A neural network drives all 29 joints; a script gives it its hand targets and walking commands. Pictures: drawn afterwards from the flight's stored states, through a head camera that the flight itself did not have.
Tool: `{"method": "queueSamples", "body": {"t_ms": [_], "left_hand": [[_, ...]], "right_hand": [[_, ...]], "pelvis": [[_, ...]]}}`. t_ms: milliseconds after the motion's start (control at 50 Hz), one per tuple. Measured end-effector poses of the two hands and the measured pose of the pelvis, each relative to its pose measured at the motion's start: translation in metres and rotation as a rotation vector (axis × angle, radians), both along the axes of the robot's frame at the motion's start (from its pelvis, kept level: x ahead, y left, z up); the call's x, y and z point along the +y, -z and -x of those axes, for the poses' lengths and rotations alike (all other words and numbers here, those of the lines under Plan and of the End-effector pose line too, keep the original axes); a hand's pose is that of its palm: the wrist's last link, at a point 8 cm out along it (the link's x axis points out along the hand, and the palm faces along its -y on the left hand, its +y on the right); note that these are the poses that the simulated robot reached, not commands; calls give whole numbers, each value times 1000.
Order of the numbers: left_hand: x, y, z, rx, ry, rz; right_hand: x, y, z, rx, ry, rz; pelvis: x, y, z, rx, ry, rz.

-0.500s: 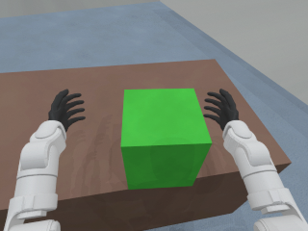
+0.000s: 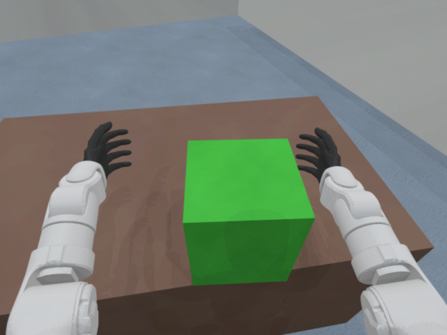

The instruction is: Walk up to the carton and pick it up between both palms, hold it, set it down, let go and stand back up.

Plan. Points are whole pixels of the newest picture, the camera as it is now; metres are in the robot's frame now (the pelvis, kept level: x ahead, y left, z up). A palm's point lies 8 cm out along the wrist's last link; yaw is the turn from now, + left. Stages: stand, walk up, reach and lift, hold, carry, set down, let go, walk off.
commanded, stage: reach and lift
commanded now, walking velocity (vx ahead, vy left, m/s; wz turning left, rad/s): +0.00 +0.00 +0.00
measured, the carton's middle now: (239, 213) +0.39 +0.00 -0.01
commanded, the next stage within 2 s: none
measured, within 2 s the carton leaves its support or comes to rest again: neither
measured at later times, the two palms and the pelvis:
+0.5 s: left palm (122, 207) +0.37 +0.24 +0.03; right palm (314, 202) +0.39 -0.16 +0.03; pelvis -0.01 +0.00 -0.02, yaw +1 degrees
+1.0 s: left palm (149, 210) +0.38 +0.18 +0.01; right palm (309, 209) +0.38 -0.15 +0.02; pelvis -0.03 +0.00 -0.03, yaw +1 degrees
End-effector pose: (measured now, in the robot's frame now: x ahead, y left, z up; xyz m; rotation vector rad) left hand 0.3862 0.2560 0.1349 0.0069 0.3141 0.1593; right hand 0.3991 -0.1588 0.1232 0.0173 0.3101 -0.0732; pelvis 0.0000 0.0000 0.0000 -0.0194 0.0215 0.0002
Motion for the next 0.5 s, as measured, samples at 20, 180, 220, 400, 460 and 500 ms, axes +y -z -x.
{"method": "queueSamples", "body": {"t_ms": [20,180,220,400,460,500], "left_hand": [[0,10,3,9,-1,2],[-7,88,31,56,-23,30],[-9,98,34,49,-31,36],[-15,102,21,-44,-35,-2],[-18,104,15,-51,-24,-14],[-21,106,13,-51,-17,-16]], "right_hand": [[1,9,3,8,3,2],[-1,57,18,8,53,5],[0,64,17,13,48,-2],[3,76,6,-3,16,14],[3,84,6,6,10,19],[3,90,7,6,12,19]], "pelvis": [[0,0,-1,-2,-1,0],[0,3,0,47,2,6],[0,4,0,77,3,6],[-1,10,2,187,-14,6],[-1,14,5,207,-21,6],[-1,17,7,220,-23,6]]}}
